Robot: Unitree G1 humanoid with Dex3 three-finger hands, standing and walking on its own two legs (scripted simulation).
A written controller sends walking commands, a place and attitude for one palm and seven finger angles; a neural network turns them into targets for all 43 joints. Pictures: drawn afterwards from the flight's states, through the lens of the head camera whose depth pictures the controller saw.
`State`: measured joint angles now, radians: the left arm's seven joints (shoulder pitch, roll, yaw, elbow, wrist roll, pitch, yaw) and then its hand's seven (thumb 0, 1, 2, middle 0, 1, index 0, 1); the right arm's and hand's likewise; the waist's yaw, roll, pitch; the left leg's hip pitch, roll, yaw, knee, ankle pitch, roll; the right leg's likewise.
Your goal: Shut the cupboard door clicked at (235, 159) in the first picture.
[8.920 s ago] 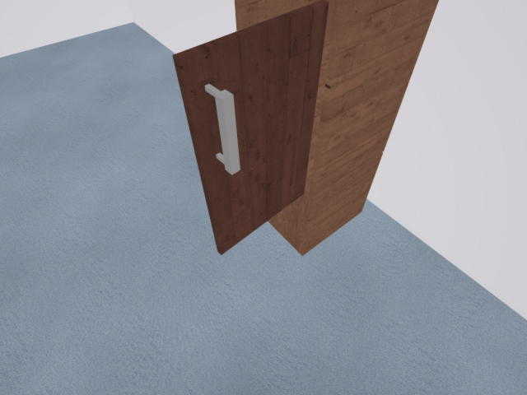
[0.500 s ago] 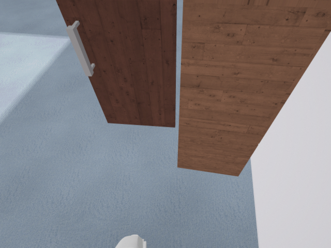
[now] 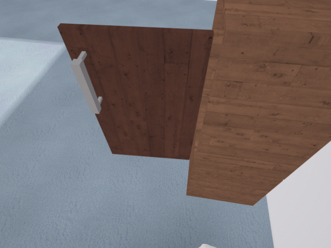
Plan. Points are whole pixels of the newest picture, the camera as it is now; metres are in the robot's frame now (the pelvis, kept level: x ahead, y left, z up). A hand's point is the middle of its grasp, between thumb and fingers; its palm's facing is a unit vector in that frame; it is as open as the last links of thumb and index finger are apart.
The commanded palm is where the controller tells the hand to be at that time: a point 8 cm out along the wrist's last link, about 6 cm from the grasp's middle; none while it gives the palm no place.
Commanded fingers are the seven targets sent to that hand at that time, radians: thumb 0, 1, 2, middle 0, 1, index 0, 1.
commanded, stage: come to a stop and stand still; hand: left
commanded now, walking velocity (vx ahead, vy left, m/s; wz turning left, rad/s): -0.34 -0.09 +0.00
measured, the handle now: (90, 84) +0.50 +0.25 +0.10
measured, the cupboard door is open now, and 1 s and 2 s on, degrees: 94 94 94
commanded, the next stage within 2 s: look again from close up in 1.20 s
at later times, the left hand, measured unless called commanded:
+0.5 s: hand out of the picture +0.12 +0.20 -0.18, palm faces +0.06 -0.98 -0.19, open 7.4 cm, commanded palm none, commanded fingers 0.00 0.90 0.90 -0.20 -0.30 -0.20 -0.30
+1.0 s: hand out of the picture +0.05 +0.15 -0.17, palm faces -0.02 -0.97 -0.25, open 7.3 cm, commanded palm none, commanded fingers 0.00 0.90 0.90 -0.20 -0.30 -0.20 -0.30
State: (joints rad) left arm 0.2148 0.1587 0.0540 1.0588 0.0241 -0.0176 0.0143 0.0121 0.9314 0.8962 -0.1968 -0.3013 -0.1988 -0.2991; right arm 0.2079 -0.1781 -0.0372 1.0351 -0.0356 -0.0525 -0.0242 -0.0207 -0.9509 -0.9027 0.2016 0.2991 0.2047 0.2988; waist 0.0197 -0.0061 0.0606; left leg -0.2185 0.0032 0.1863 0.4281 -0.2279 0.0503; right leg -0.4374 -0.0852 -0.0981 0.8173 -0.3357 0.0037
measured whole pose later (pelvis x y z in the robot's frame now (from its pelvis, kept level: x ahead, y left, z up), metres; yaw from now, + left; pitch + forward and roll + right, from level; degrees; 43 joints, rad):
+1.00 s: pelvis +0.01 -0.03 -0.01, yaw -1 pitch -1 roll +1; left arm 0.25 0.17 -0.01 1.02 0.02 -0.01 0.04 0.01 0.91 0.90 -0.20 -0.30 -0.20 -0.30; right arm 0.23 -0.18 -0.02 1.01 -0.02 0.02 -0.01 0.00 -0.92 -0.90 0.20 0.30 0.20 0.30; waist -0.02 0.02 0.03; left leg -0.22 0.07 0.12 0.53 -0.28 -0.02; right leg -0.20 -0.02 -0.02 0.57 -0.35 -0.01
